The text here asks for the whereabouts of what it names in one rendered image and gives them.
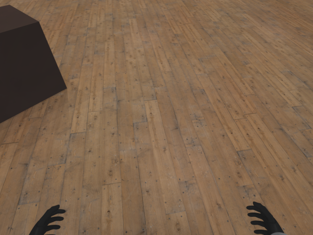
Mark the pedestal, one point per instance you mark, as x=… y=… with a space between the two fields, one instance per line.
x=28 y=71

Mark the left robot hand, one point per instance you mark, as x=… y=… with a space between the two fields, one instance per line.
x=41 y=227

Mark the right robot hand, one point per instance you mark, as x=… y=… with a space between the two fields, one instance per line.
x=269 y=222

